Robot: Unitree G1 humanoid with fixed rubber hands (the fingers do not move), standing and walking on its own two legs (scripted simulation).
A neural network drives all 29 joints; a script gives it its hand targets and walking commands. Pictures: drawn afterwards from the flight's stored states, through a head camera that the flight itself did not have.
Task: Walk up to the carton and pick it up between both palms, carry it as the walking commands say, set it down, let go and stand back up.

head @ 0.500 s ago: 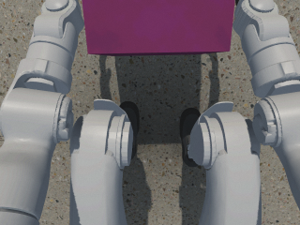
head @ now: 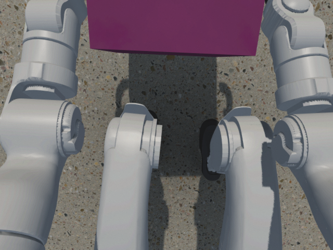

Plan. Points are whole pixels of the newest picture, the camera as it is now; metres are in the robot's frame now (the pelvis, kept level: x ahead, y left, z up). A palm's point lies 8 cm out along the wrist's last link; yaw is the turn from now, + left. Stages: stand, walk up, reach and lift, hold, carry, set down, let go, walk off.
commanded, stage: reach and lift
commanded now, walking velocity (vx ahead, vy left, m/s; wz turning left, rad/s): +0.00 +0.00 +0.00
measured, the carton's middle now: out of the picture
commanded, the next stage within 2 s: none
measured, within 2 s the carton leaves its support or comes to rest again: neither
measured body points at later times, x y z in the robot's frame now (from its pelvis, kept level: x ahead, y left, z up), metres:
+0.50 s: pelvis -0.02 +0.00 +0.03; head +0.32 +0.03 +0.32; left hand +0.55 +0.20 -0.06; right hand +0.55 -0.14 -0.06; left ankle +0.15 +0.11 -0.36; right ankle +0.13 -0.12 -0.36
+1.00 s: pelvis -0.02 +0.00 +0.09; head +0.31 +0.04 +0.38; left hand +0.52 +0.20 +0.00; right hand +0.52 -0.14 +0.00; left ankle +0.15 +0.11 -0.36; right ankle +0.13 -0.12 -0.36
